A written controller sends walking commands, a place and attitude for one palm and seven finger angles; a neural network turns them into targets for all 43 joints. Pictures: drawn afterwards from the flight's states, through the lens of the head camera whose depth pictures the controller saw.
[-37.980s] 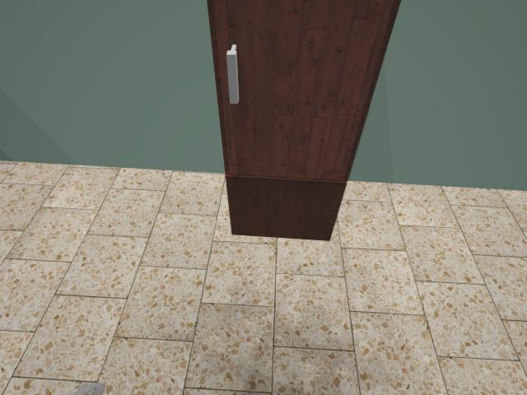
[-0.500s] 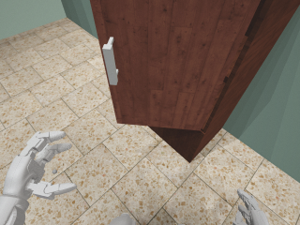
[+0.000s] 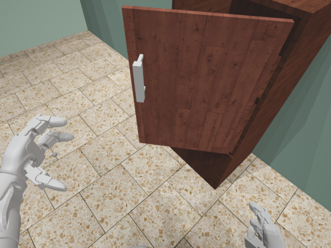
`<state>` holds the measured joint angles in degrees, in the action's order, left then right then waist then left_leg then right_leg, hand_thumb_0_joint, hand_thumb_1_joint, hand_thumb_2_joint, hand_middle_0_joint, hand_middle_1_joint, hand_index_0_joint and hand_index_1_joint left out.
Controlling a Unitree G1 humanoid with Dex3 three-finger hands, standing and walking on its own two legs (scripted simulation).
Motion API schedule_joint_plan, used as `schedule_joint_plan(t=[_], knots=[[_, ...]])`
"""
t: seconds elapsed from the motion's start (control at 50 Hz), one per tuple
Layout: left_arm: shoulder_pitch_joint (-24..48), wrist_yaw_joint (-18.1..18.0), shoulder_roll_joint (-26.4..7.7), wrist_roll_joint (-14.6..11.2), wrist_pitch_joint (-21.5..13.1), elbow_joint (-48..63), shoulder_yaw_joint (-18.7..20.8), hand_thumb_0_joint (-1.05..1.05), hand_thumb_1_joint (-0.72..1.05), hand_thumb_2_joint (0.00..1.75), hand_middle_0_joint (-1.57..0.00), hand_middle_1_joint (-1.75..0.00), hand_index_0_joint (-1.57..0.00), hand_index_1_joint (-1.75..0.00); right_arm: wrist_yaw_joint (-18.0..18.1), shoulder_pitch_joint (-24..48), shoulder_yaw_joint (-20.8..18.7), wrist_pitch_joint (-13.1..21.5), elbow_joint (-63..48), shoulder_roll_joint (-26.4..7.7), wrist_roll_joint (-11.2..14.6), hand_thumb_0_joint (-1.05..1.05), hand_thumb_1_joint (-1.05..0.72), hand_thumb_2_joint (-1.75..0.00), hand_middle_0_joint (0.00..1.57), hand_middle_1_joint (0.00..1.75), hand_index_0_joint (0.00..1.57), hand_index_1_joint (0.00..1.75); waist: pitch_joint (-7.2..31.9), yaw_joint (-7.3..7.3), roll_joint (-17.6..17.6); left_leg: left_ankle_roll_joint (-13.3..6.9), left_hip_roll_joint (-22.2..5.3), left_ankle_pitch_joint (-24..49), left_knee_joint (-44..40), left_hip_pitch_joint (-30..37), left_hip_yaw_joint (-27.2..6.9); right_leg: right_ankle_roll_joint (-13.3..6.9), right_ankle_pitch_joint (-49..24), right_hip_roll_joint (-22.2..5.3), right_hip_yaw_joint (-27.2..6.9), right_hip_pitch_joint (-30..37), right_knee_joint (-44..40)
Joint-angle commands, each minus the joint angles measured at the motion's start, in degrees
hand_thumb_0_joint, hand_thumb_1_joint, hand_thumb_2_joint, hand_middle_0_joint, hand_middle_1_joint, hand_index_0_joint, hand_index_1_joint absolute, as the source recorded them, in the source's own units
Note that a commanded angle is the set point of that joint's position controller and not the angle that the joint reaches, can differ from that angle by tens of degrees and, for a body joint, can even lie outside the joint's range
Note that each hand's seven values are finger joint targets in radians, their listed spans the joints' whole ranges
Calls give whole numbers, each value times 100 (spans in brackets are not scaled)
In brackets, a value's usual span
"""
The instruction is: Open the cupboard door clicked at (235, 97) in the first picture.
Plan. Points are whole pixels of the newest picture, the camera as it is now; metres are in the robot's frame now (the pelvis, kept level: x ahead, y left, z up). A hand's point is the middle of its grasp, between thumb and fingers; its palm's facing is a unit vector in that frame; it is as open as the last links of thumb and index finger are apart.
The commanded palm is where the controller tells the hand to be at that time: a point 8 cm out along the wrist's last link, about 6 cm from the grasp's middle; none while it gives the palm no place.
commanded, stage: raise the hand with hooked fingers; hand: left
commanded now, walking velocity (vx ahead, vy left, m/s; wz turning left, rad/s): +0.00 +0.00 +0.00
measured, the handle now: (140, 78) +0.57 +0.13 +0.09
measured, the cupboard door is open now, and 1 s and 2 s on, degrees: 40 40 40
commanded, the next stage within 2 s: move the hooked fingers beside the handle in 0.56 s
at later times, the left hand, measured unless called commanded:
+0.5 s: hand (61, 146) +0.29 +0.25 +0.11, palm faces -0.03 -1.00 -0.04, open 14.0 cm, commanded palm +0.27 +0.30 +0.11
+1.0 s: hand (81, 129) +0.34 +0.23 +0.11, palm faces -0.05 -1.00 -0.02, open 14.0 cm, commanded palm +0.32 +0.28 +0.11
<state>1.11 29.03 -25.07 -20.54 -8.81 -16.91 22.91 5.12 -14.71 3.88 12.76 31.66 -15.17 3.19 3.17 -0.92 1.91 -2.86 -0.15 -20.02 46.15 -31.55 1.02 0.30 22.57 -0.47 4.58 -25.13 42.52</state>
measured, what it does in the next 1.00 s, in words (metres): stands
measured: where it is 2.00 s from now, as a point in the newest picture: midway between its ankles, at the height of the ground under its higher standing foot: outside the picture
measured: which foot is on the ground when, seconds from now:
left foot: down 0.00-1.00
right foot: down 0.00-1.00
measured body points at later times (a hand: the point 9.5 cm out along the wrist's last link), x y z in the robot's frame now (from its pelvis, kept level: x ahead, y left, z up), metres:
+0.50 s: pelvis +0.00 -0.01 +0.01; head +0.03 -0.01 +0.46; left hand +0.29 +0.31 +0.11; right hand +0.16 -0.27 -0.07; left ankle +0.04 +0.08 -0.71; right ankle -0.01 -0.13 -0.71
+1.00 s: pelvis +0.00 -0.03 +0.00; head +0.03 -0.03 +0.45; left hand +0.34 +0.28 +0.11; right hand +0.14 -0.28 -0.08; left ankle +0.04 +0.08 -0.71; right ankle -0.01 -0.13 -0.71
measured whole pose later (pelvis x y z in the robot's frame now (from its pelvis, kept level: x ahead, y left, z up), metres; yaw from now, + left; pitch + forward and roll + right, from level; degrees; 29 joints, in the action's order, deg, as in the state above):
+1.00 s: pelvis +0.00 -0.03 +0.00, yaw +0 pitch +6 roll -1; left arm 17.8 29.7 -26.8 -17.8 -10.7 -35.7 22.3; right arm 5.8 -15.8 2.8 10.2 34.4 -16.7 3.6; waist 2.6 1.1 1.6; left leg -1.0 -1.2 -18.5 43.8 -31.5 0.8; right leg -1.6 22.1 0.7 4.6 -26.2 42.1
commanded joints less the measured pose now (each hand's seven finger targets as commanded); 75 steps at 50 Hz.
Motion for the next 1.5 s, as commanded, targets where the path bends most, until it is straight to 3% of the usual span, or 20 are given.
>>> schedule_joint_plan(t=[0.0,0.04,0.12,0.2,0.32,0.5,0.64,0.74,0.78,0.82,0.9,0.94,1.02,1.1,1.12,1.22,1.34,1.38,1.42,1.48], knots=[[1674,101,-1690,-169,-290,904,719,0,-50,30,-30,-120,-30,-120,121,258,-416,271,-768,-926,44,0,-90,-90,20,30,20,30,1115,49,333,175,-59,817,-1019,1417,-562,-241,-804,251,-39,-189,-670],[1828,182,-1772,-185,-245,712,775,0,-50,30,-30,-120,-30,-120,138,229,-422,254,-752,-946,63,0,-90,-90,20,30,20,30,1181,77,303,152,-48,872,-1027,1453,-504,-213,-864,242,-61,-168,-726],[1499,311,-1501,-194,-190,525,553,0,-50,30,-30,-120,-30,-120,74,195,-440,270,-791,-940,68,0,-90,-90,20,30,20,30,1214,24,415,145,-25,1204,-987,1510,-444,-233,-1145,235,-68,-87,-714],[1464,237,-1681,-213,-262,661,748,0,-50,30,-30,-120,-30,-120,34,168,-481,256,-800,-957,39,0,-90,-90,20,30,20,30,1186,2,191,133,-25,1234,-972,1436,-421,-233,-1195,239,-83,-31,-729],[1560,70,-1752,-177,-461,952,866,0,-50,30,-30,-120,-30,-120,35,105,-493,255,-745,-916,25,0,-90,-90,20,30,20,30,1387,25,497,137,-32,1498,-962,1620,-347,-215,-1430,237,-99,37,-696],[1655,169,-1648,-194,-396,653,701,0,-50,30,-30,-120,-30,-120,90,176,-484,217,-719,-927,58,0,-90,-90,20,30,20,30,1094,70,240,100,0,1129,-952,1367,-304,-198,-1230,198,-190,63,-825],[1676,203,-1654,-209,-464,595,721,0,-50,30,-30,-120,-30,-120,86,203,-472,214,-729,-900,68,0,-90,-90,20,30,20,30,1254,72,271,79,29,1096,-872,1348,-223,-148,-1274,175,-293,72,-841],[2735,147,-1616,-105,-493,177,465,0,-50,30,-30,-120,-30,-120,163,140,-452,164,-562,-932,83,0,-90,-90,20,30,20,30,967,279,213,81,19,753,-862,1227,-254,-129,-929,173,-330,-229,-893],[2930,131,-1516,-35,-512,56,308,0,-50,30,-30,-120,-30,-120,175,111,-453,163,-542,-923,82,0,-90,-90,20,30,20,30,1104,282,290,77,21,681,-880,1320,-281,-137,-827,152,-320,-280,-887],[3038,94,-1728,21,-529,-122,435,0,-50,30,-30,-120,-30,-120,170,70,-455,123,-510,-946,73,0,-90,-90,20,30,20,30,1299,246,160,65,24,805,-821,1258,-246,-136,-956,139,-396,-88,-873],[3409,61,-1866,90,-549,-645,465,0,-50,30,-30,-120,-30,-120,149,8,-439,19,-464,-963,60,0,-90,-90,20,30,20,30,1256,219,40,70,28,821,-771,1033,-244,-150,-996,121,-437,9,-826],[3669,60,-1838,144,-568,-797,388,0,-50,30,-30,-120,-30,-120,129,-27,-447,-25,-459,-959,76,0,-90,-90,20,30,20,30,1374,259,263,73,30,831,-777,1112,-221,-140,-1054,131,-412,-95,-787],[3602,11,-1798,167,-622,-1021,391,0,-50,30,-30,-120,-30,-120,64,-157,-471,-112,-492,-965,67,0,-90,-90,20,30,20,30,1606,216,77,58,19,1148,-733,1151,-211,-149,-1446,175,-372,35,-680],[3587,-58,-2079,213,-648,-1242,646,0,-50,30,-30,-120,-30,-120,22,-292,-511,-247,-505,-1018,51,0,-90,-90,20,30,20,30,1614,144,71,57,26,1327,-689,1021,-182,-162,-1672,184,-378,128,-607],[3791,-45,-1924,242,-670,-1181,468,0,-50,30,-30,-120,-30,-120,7,-300,-508,-270,-510,-996,59,0,-90,-90,20,30,20,30,1660,229,140,50,24,1373,-696,1083,-164,-138,-1767,191,-377,64,-601],[4074,-74,-2046,265,-801,-1295,573,0,-50,30,-30,-120,-30,-120,3,-468,-563,-399,-435,-1021,46,0,-90,-90,20,30,20,30,1805,285,163,45,-1,1523,-648,1163,-154,-137,-1910,226,-367,19,-560],[4933,-123,-1918,413,-878,-1724,275,0,-50,30,-30,-120,-30,-120,13,-634,-577,-528,-258,-1043,33,0,-90,-90,20,30,20,30,1788,481,322,52,-26,1492,-595,1302,-229,-148,-1729,242,-319,-378,-547],[5101,-180,-1832,480,-933,-1726,160,0,-50,30,-30,-120,-30,-120,-6,-671,-587,-557,-234,-1043,19,0,-90,-90,20,30,20,30,1916,485,514,86,-54,1568,-595,1520,-312,-177,-1612,241,-265,-557,-507],[5051,-247,-1840,486,-941,-1848,218,0,-50,30,-30,-120,-30,-120,-30,-747,-598,-606,-227,-1063,3,0,-90,-90,20,30,20,30,2135,451,348,85,-68,1840,-545,1605,-324,-179,-1823,261,-255,-474,-455],[5245,-372,-1797,564,-925,-2125,167,0,-50,30,-30,-120,-30,-120,-69,-774,-592,-686,-184,-1054,-14,0,-90,-90,20,30,20,30,1985,483,299,105,-84,1770,-557,1490,-359,-170,-1723,243,-219,-585,-444]])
